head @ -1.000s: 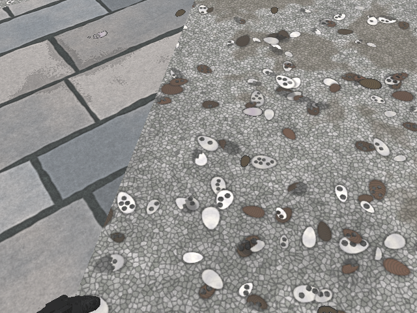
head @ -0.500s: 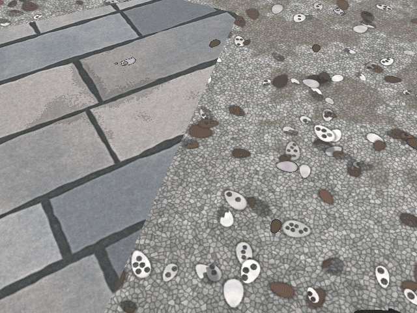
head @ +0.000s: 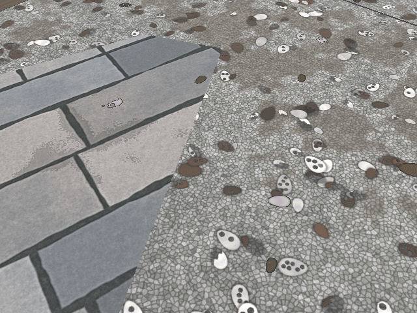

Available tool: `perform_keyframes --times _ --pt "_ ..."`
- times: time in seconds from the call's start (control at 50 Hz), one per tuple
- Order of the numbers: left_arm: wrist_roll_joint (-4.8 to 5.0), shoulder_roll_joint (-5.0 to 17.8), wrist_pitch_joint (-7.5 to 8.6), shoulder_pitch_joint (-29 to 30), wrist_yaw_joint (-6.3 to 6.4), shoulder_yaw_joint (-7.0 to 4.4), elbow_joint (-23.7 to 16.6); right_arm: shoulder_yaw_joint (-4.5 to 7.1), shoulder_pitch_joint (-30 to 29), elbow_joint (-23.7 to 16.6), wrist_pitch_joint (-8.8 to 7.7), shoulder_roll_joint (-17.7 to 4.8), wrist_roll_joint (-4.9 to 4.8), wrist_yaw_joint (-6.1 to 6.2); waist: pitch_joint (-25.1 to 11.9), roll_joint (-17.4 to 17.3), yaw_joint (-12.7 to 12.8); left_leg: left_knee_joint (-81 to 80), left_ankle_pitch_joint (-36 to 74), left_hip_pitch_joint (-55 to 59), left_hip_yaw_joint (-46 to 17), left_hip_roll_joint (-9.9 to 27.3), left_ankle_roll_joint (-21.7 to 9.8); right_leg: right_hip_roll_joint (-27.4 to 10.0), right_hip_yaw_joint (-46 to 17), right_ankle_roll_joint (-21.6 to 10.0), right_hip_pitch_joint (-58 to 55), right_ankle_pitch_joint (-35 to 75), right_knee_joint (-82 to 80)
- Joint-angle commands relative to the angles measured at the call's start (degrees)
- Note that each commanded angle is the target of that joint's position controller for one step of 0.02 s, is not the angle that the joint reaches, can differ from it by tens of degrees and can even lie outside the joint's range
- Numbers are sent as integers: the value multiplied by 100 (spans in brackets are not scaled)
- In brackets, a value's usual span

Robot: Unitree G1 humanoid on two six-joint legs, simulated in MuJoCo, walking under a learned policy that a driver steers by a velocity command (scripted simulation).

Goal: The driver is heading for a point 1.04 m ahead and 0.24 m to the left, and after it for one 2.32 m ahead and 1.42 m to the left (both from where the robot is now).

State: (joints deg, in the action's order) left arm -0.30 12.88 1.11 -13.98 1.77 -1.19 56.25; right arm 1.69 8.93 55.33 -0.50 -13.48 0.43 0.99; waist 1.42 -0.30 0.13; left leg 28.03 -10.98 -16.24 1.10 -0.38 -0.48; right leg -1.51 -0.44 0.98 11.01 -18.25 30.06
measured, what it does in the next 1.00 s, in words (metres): walks ahead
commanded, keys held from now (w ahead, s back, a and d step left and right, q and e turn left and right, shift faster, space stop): no key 0.54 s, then w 0.46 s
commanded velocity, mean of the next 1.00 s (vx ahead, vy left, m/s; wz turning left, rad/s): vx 0.13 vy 0.00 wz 0.00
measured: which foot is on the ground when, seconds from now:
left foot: down 0.00-1.00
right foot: down 0.00-0.80, up 0.82-1.00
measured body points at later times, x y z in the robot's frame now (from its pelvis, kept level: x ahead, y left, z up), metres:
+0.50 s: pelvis +0.02 -0.01 +0.00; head +0.02 -0.01 +0.45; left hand +0.04 +0.24 -0.15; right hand +0.09 -0.27 -0.15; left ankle +0.04 +0.12 -0.74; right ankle -0.02 -0.13 -0.74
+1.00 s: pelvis +0.12 +0.03 +0.01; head +0.13 +0.04 +0.46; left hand +0.23 +0.29 -0.13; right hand +0.06 -0.21 -0.13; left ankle +0.05 +0.11 -0.74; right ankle +0.15 -0.12 -0.66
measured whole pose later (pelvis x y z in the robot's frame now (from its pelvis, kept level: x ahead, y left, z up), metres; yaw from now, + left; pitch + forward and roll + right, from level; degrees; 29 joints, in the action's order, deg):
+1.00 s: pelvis +0.12 +0.03 +0.01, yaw +0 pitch +0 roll +0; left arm 1.7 14.9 5.3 -10.8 -0.3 -3.8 55.9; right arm 1.4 24.2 64.7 -5.6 -10.5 0.0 -0.7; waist -0.5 1.6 -2.7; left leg 16.7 -15.4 -1.9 3.2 -2.0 -3.1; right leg -5.0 0.5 -3.0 32.4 -12.2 61.4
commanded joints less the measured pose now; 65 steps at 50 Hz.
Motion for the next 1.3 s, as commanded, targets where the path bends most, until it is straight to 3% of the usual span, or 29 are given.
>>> perform_keyframes --times 0.02,0.2,0.54,0.56,0.6,0.62,0.66,0.68,0.7,0.74,0.78,0.8,0.82,0.84,0.86,0.88,0.9,0.94,1.0,1.06,1.16,1.2,1.22,1.24,1.26,1.28,1.3 --pt "16 707 34 -195 20 -126 -97 117 -106 -144 -29 -553 -26 25 -280 89 34 -189 1182 687 -242 227 -178 -204 -185 -172 307 1277 -576" --pt "17 616 -15 -159 9 -97 118 144 -101 199 83 -606 -49 104 -210 49 11 -181 1369 844 -254 249 -143 -132 -91 -175 180 1546 -651" --pt "0 486 -27 -310 46 -50 436 146 -94 619 132 -525 -45 151 35 61 -19 -351 807 779 -243 232 -84 -52 -10 -158 286 852 -886" --pt "9 449 -35 -445 53 -45 511 133 9 690 137 -463 -46 152 -81 86 -15 -332 173 812 -150 147 -87 -9 28 -188 245 232 -940" --pt "74 665 -61 -454 88 -124 481 171 43 714 136 -519 -98 158 226 292 4 -3 -1732 330 98 -109 -139 -77 -195 -451 505 -1649 -1065" --pt "98 752 -48 -480 102 -157 427 177 -50 661 92 -522 -94 151 485 387 56 179 -2210 -96 120 -141 -173 -276 -498 -618 619 -2388 -1243" --pt "167 1034 58 -808 94 -269 450 140 -309 503 -96 -308 -117 74 769 926 208 1108 -1631 -801 334 -176 -157 -1128 -1683 -1092 410 -3081 -1866" --pt "188 1136 116 -801 87 -324 449 127 -363 447 -190 -247 -137 17 915 1097 211 1596 -1291 -1018 189 41 -216 -1594 -2249 -1348 416 -3013 -2091" --pt "173 1065 168 -715 74 -321 404 130 -330 420 -268 -241 -176 -38 986 1049 135 1772 -1359 -1182 65 203 -305 -1770 -2415 -1440 387 -2765 -2129" --pt "216 920 230 -388 17 -301 271 139 -54 456 -389 -235 -249 -105 982 894 -127 931 -1498 -744 107 266 -466 -1531 -1886 -1202 420 -2020 -1827" --pt "230 879 229 -96 -37 -292 127 254 938 895 -417 -358 -211 -103 605 569 -509 -16 -588 1130 356 -106 -391 -819 -947 -846 1168 -996 -1002" --pt "186 687 272 69 -62 -229 24 366 1678 1054 -427 -667 -171 -88 288 -234 -782 -548 -809 1964 -753 550 -581 -332 -274 -566 1709 12 537" --pt "163 355 365 62 -35 -157 -213 515 2418 1133 -459 -1343 -190 -125 -115 -1816 -895 -1574 -1480 2804 -3276 1856 -1363 392 402 -209 2872 -653 2495" --pt "255 472 446 198 -38 -191 -287 354 2268 1102 -561 -1000 -81 -169 -79 -1304 -733 -1883 -1797 2594 -4303 2329 -1690 283 -342 -287 3357 -1350 3755" --pt "361 505 505 173 -92 -206 -288 255 1791 945 -638 -711 -88 -169 316 -783 -471 -1803 -1688 2394 -3757 2276 -1568 -32 -558 -456 3775 -928 4270" --pt "346 512 546 136 -132 -210 -231 187 1468 809 -673 -531 -91 -196 381 -484 -335 -1814 -1391 2211 -3002 1971 -1338 -279 -501 -573 3772 -346 4255" --pt "290 569 573 197 -139 -258 -229 150 1265 727 -670 -504 -89 -223 468 -315 -232 -1878 -896 2062 -2458 1784 -1174 -450 -421 -611 3761 130 3955" --pt "209 632 534 287 -193 -335 -229 52 1361 714 -600 -270 -48 -207 390 -431 -190 -1943 338 1852 -1510 1371 -926 -593 -218 -539 3318 611 3393" --pt "166 354 425 735 -243 -283 -404 50 1692 734 -521 -469 -26 -83 430 -350 -244 -2070 1282 1744 -999 1268 -1014 -558 44 -268 3329 980 2626" --pt "168 202 414 1573 -268 -184 -731 74 1714 639 -476 -647 -11 5 614 -355 -382 -2272 1261 1347 -653 1158 -995 -388 217 -147 3005 1620 1295" --pt "222 336 434 2253 -400 -147 -1026 146 2051 717 -454 -695 -125 32 821 -434 -413 -2296 1394 1694 -412 1406 -955 -227 251 -344 2651 1983 306" --pt "220 479 469 2178 -454 -193 -1073 200 1958 687 -414 -769 -130 36 660 -458 -224 -1929 2195 2098 -309 1532 -853 -139 257 -521 2383 1751 96" --pt "214 614 480 1924 -460 -257 -1034 234 1872 648 -389 -853 -114 35 408 -562 -37 -1561 3171 2232 -257 1560 -792 8 340 -616 1929 1593 104" --pt "208 799 482 1401 -438 -361 -916 255 1811 616 -347 -887 -92 28 18 -661 265 -873 4242 2201 -230 1509 -725 206 441 -725 1131 1437 157" --pt "230 1031 467 376 -391 -508 -616 226 1705 558 -301 -819 -64 17 -556 -651 776 287 4626 1803 -110 1254 -574 331 486 -871 -184 1414 112" --pt "161 1428 449 -717 -315 -627 -395 137 1667 389 -295 -639 7 -8 -1356 -196 1131 2080 3008 386 -20 935 -403 -695 -683 -1189 -2088 1057 248" --pt "59 1790 447 -1127 -350 -669 -245 -116 2541 364 -404 370 -71 -78 -2502 1485 577 4235 -1624 -1584 -202 -227 -76 -2262 -3684 -2117 -3837 -485 -690"
Next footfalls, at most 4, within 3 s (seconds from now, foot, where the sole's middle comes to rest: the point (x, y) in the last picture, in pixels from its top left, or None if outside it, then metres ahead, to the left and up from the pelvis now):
1.28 right None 0.47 -0.12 -0.77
1.84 left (176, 250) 0.73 0.16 -0.77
2.34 right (193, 172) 1.09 0.11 -0.77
2.84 left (106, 165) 1.13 0.48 -0.77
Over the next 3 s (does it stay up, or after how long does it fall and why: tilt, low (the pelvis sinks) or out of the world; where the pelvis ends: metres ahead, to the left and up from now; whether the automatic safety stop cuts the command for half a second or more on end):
stays up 1.13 0.36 0.01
